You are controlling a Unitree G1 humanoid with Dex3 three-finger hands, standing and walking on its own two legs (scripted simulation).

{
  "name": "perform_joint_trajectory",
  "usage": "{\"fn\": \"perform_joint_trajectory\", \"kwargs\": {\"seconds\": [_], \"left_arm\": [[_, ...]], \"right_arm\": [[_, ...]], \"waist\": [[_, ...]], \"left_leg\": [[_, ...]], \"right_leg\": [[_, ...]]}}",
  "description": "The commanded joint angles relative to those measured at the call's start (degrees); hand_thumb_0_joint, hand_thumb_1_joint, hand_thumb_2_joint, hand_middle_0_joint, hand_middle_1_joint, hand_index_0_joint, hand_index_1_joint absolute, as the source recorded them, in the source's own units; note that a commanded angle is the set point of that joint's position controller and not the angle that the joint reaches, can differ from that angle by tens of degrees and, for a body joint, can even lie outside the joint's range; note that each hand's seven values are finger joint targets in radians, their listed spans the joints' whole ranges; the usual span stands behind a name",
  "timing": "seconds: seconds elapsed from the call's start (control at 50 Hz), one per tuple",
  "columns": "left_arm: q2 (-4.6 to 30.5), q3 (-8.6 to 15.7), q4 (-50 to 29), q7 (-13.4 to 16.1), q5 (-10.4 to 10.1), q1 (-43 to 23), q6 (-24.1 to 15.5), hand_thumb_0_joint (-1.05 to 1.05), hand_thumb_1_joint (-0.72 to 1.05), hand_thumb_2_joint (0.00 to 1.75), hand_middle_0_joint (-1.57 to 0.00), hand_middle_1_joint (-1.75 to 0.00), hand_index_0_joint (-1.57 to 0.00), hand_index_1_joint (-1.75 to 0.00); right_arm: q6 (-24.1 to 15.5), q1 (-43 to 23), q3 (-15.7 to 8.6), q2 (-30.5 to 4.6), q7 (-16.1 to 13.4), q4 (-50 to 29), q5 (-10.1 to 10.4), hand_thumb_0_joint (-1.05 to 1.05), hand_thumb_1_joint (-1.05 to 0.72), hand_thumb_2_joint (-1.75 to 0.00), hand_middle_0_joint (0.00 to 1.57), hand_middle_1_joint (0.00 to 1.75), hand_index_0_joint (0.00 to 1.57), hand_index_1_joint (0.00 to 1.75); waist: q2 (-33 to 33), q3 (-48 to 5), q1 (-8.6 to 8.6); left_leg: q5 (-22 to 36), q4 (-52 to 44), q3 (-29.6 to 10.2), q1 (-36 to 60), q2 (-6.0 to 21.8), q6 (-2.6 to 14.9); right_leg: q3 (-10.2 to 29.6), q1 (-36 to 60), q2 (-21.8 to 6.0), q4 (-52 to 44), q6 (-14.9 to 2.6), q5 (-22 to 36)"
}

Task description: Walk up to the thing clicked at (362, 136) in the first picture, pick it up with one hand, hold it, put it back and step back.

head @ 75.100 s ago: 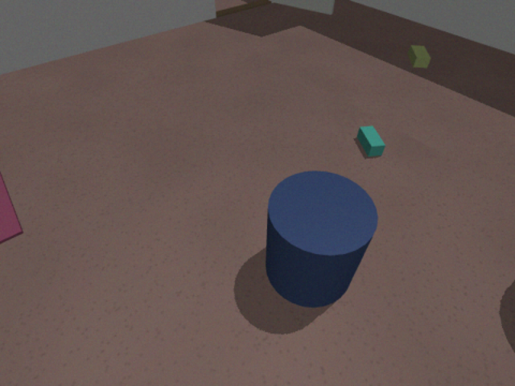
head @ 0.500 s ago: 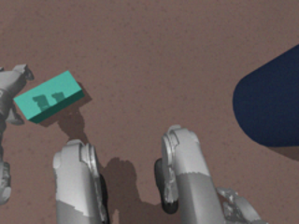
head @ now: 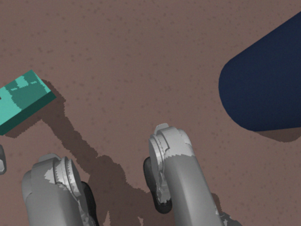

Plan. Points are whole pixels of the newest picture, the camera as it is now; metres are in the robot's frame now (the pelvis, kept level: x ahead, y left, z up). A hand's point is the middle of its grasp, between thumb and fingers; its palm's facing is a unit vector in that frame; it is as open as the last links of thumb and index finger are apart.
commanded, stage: home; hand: left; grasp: from above
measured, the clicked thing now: (16, 102) +0.50 +0.29 -0.29
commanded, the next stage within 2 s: none
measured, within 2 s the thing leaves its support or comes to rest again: neither
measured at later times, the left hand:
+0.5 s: hand out of the picture +0.34 +0.29 +0.05, palm faces -0.21 -0.70 -0.68, open 8.0 cm
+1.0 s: hand out of the picture +0.25 +0.22 +0.26, palm faces +0.18 -0.95 -0.24, open 7.4 cm
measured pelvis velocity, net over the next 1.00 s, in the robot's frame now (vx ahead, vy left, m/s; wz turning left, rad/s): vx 0.06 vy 0.00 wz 0.14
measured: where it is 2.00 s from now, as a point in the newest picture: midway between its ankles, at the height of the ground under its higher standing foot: (126, 208)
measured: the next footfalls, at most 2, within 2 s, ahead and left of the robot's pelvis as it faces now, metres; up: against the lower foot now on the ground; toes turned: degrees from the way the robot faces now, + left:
none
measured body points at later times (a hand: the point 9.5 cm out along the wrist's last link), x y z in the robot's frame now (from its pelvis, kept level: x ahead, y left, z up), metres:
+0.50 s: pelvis +0.01 +0.00 +0.16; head +0.17 +0.06 +0.58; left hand +0.34 +0.32 +0.10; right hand +0.21 -0.25 +0.06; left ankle +0.07 +0.13 -0.30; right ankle +0.11 -0.13 -0.30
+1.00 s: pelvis +0.06 +0.00 +0.34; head +0.13 +0.03 +0.79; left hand +0.24 +0.27 +0.28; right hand +0.23 -0.22 +0.25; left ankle +0.07 +0.13 -0.30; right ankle +0.11 -0.13 -0.30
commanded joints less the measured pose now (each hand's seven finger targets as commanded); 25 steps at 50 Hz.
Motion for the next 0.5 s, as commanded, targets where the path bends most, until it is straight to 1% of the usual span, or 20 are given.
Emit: {"fn": "perform_joint_trajectory", "kwargs": {"seconds": [0.0,0.02,0.04,0.06,0.08,0.1,0.12,0.14,0.16,0.18,0.2,0.24,0.26,0.3,0.34,0.36,0.4,0.44,0.46,0.48], "left_arm": [[22.5,5.3,-19.5,-5.6,-6.7,-11.8,1.3,0.00,-0.17,0.85,-0.23,-0.60,-0.21,-0.62],[18.9,3.6,-19.8,-7.8,-8.0,-8.1,1.2,0.00,-0.13,0.84,-0.22,-0.58,-0.20,-0.59],[18.0,4.3,-22.1,-9.7,-9.0,-4.8,1.0,0.00,-0.06,0.81,-0.22,-0.53,-0.20,-0.55],[11.7,0.7,-25.4,-12.2,-10.7,-2.6,0.9,0.00,-0.02,0.82,-0.22,-0.53,-0.20,-0.55],[7.9,-0.7,-26.7,-14.3,-13.0,1.9,1.1,0.00,0.06,0.78,-0.20,-0.46,-0.19,-0.47],[9.3,1.0,-34.7,-15.9,-16.2,2.8,1.0,0.00,0.14,0.76,-0.19,-0.42,-0.18,-0.43],[10.1,3.0,-38.0,-17.2,-19.0,7.8,1.2,0.00,0.22,0.78,-0.20,-0.41,-0.19,-0.42],[11.3,4.6,-46.0,-18.1,-22.6,7.6,1.4,0.00,0.30,0.78,-0.19,-0.38,-0.18,-0.39],[8.3,4.0,-44.4,-19.2,-24.6,14.3,2.2,0.00,0.38,0.83,-0.20,-0.38,-0.19,-0.39],[3.4,2.4,-47.6,-20.0,-26.9,17.1,2.4,0.00,0.46,0.84,-0.20,-0.38,-0.19,-0.39],[2.7,2.5,-49.8,-20.4,-28.3,18.1,2.5,0.00,0.54,0.84,-0.20,-0.34,-0.19,-0.35],[4.0,5.2,-56.9,-20.3,-31.6,17.5,2.6,0.00,0.70,0.85,-0.19,-0.29,-0.19,-0.29],[1.9,4.4,-58.2,-20.3,-33.1,19.9,3.0,0.00,0.78,0.90,-0.20,-0.31,-0.20,-0.31],[-4.0,1.3,-61.6,-20.2,-36.1,22.9,3.5,0.00,0.90,0.90,-0.20,-0.30,-0.20,-0.30],[-5.9,1.2,-62.7,-19.6,-38.4,26.0,4.7,0.00,0.90,0.90,-0.20,-0.30,-0.20,-0.30],[-7.7,-0.4,-63.4,-19.3,-38.9,27.8,5.4,0.00,0.90,0.90,-0.20,-0.30,-0.20,-0.30],[-7.7,0.4,-67.5,-18.8,-40.8,27.9,7.1,0.00,0.90,0.90,-0.20,-0.30,-0.20,-0.30],[-12.2,-1.8,-67.9,-18.6,-44.0,32.9,8.9,0.00,0.90,0.90,-0.20,-0.30,-0.20,-0.30],[-13.2,-2.5,-70.4,-18.4,-45.5,33.9,9.5,0.00,0.90,0.90,-0.20,-0.30,-0.20,-0.30],[-13.1,-1.5,-70.1,-18.1,-47.0,35.2,10.5,0.00,0.90,0.90,-0.20,-0.30,-0.20,-0.30]], "right_arm": [[1.0,10.9,-7.7,-15.6,-0.7,-4.2,1.4,0.00,-0.89,-0.90,0.20,0.30,0.20,0.30],[1.6,11.7,-8.0,-15.3,-0.7,-3.9,1.7,0.00,-0.89,-0.90,0.20,0.30,0.20,0.30],[2.1,13.1,-9.0,-16.2,-0.8,-4.0,2.0,0.00,-0.89,-0.90,0.20,0.30,0.20,0.30],[2.6,13.8,-9.3,-14.9,-0.8,-3.8,2.6,0.00,-0.89,-0.90,0.20,0.30,0.20,0.30],[3.0,14.9,-9.7,-14.6,-0.9,-3.7,3.0,0.00,-0.89,-0.90,0.20,0.30,0.20,0.30],[3.2,15.2,-10.8,-14.7,-1.2,-4.8,3.9,0.00,-0.89,-0.90,0.20,0.30,0.20,0.30],[3.5,15.2,-11.6,-15.4,-1.5,-5.5,4.4,0.00,-0.89,-0.90,0.20,0.30,0.20,0.30],[3.7,14.7,-12.2,-15.4,-1.9,-6.4,5.0,0.00,-0.89,-0.90,0.20,0.30,0.20,0.30],[4.1,14.0,-12.1,-15.1,-2.2,-6.8,5.3,0.00,-0.89,-0.90,0.20,0.30,0.20,0.30],[4.2,13.3,-11.9,-14.2,-2.5,-7.1,5.6,0.00,-0.89,-0.90,0.20,0.30,0.20,0.30],[4.3,12.4,-11.7,-13.4,-2.9,-7.2,5.9,0.00,-0.90,-0.90,0.20,0.30,0.20,0.30],[4.6,10.8,-12.6,-12.9,-3.8,-8.1,6.7,0.00,-0.90,-0.90,0.20,0.30,0.20,0.30],[4.5,9.7,-12.7,-12.0,-3.9,-8.9,7.1,0.00,-0.90,-0.90,0.20,0.30,0.20,0.30],[4.0,7.7,-13.4,-11.0,-4.4,-9.4,7.6,0.00,-0.90,-0.90,0.20,0.30,0.20,0.30],[3.3,6.1,-13.7,-10.8,-5.1,-9.3,8.1,0.00,-0.90,-0.90,0.20,0.30,0.20,0.30],[2.9,5.3,-13.7,-10.3,-5.4,-9.5,8.3,0.00,-0.90,-0.90,0.20,0.30,0.20,0.30],[2.2,3.9,-13.8,-10.5,-6.1,-10.1,8.7,0.00,-0.90,-0.90,0.20,0.30,0.20,0.30],[1.2,2.4,-13.4,-10.0,-6.9,-10.4,9.1,0.00,-0.90,-0.90,0.20,0.30,0.20,0.30],[0.6,1.4,-13.4,-9.8,-7.3,-10.8,9.3,0.00,-0.90,-0.90,0.20,0.30,0.20,0.30],[0.0,0.4,-13.1,-9.8,-7.9,-10.7,9.5,0.00,-0.90,-0.90,0.20,0.30,0.20,0.30]], "waist": [[18.4,-53.2,5.39],[17.2,-52.7,5.98],[15.6,-52.4,5.95],[15.0,-52.2,6.42],[14.2,-51.7,6.87],[14.8,-54.7,8.29],[14.4,-55.0,9.88],[14.3,-57.1,10.96],[11.0,-52.8,10.70],[9.0,-50.0,9.61],[7.2,-47.6,10.14],[8.1,-47.5,11.68],[9.1,-47.7,12.30],[9.9,-45.9,12.01],[9.8,-43.4,12.35],[11.0,-42.4,12.26],[12.1,-43.7,13.27],[11.2,-39.5,12.47],[11.5,-39.4,12.47],[10.7,-38.3,12.74]], "left_leg": [[13.4,-16.8,6.7,32.4,-1.6,1.94],[13.3,-17.1,7.2,31.0,-1.7,2.01],[15.2,-17.3,7.5,31.4,-1.8,1.97],[14.5,-18.8,7.4,32.2,-1.8,1.79],[14.7,-20.1,7.3,33.8,-1.8,1.67],[15.3,-21.7,7.2,36.3,-1.7,1.74],[16.1,-23.2,7.2,37.9,-1.8,1.46],[16.1,-24.4,7.1,39.3,-1.7,1.62],[15.5,-25.2,6.9,38.4,-1.6,1.71],[15.4,-26.6,6.3,38.1,-1.6,1.86],[14.8,-27.7,5.8,38.2,-1.5,1.98],[12.9,-30.3,4.8,41.2,-1.3,1.94],[12.2,-33.0,4.3,43.3,-0.9,1.66],[8.7,-37.1,2.8,47.8,-0.4,1.31],[5.7,-40.8,2.0,50.7,-0.1,1.21],[5.8,-42.7,2.0,52.8,0.0,1.03],[5.2,-46.1,1.1,57.8,0.2,0.66],[3.0,-50.0,0.4,59.7,0.2,0.47],[1.8,-51.8,0.2,61.5,0.2,0.43],[0.0,-53.4,-0.3,62.6,0.0,0.44]], "right_leg": [[-3.1,34.6,1.6,-15.8,-4.06,14.0],[-2.7,36.3,1.6,-17.0,-3.90,14.5],[-2.8,37.8,1.4,-17.9,-3.98,16.6],[-2.6,38.1,1.4,-19.0,-4.24,15.8],[-2.6,38.1,1.3,-20.4,-4.32,15.6],[-2.3,39.5,1.2,-21.6,-4.26,16.0],[-2.3,40.0,1.1,-22.4,-4.50,16.0],[-2.0,41.4,1.1,-23.5,-4.47,16.2],[-2.0,41.1,1.1,-24.9,-4.43,15.7],[-2.2,41.0,1.0,-26.0,-4.38,15.9],[-2.1,40.3,1.2,-26.9,-4.48,15.3],[-1.5,39.9,0.9,-29.6,-4.81,12.9],[-1.3,40.7,0.8,-30.2,-4.66,12.0],[-1.4,39.5,0.5,-32.3,-4.57,9.2],[-1.3,40.2,0.3,-34.8,-4.47,7.6],[-1.1,41.2,0.3,-35.9,-4.42,7.8],[-1.0,42.8,0.1,-37.8,-4.35,7.6],[-1.1,44.1,-0.2,-40.5,-4.07,6.4],[-1.1,45.5,0.0,-42.1,-4.05,5.7],[-0.9,46.4,-0.2,-43.5,-3.86,4.8]]}}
